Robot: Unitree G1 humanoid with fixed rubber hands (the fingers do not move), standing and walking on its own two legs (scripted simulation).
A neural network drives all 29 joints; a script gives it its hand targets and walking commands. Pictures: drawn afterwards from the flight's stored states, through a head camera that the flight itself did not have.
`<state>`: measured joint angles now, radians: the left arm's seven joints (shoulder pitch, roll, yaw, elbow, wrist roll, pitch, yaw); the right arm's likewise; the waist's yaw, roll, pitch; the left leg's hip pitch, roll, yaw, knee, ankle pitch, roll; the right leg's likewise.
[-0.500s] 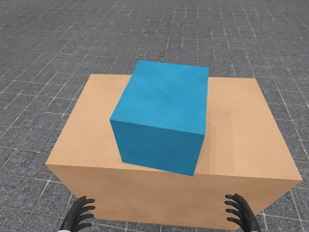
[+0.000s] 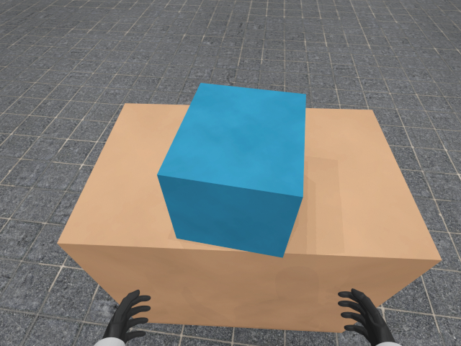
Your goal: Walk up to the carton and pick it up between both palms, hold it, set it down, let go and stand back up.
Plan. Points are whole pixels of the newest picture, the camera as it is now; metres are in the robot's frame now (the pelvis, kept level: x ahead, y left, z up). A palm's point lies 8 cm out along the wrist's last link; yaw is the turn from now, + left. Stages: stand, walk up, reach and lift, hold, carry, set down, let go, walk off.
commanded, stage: let go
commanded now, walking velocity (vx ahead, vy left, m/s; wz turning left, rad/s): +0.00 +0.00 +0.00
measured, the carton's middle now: (240, 167) +0.46 +0.00 +0.02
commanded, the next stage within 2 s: stand in 0.24 s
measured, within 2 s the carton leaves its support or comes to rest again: neither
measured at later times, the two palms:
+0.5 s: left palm out of the picture +0.10 +0.27 -0.09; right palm out of the picture +0.10 -0.23 -0.11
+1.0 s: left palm out of the picture -0.02 +0.28 -0.12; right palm out of the picture +0.00 -0.23 -0.13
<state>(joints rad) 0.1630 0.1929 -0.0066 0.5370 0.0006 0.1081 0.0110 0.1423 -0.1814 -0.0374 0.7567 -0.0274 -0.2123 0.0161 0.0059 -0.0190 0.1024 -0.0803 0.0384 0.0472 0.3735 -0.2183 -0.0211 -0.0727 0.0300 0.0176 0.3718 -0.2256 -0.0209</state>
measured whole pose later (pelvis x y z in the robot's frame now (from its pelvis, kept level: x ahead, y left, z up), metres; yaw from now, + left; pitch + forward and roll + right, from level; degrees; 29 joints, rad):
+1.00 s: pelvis -0.06 +0.03 -0.01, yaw +2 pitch -3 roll +0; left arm 0.39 0.24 0.00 0.76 0.02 -0.03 0.00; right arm 0.33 -0.26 -0.01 0.82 -0.01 -0.01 0.01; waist 0.00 0.02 0.03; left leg -0.25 -0.01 0.03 0.50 -0.19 0.03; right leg -0.23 -0.02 0.00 0.49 -0.21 0.02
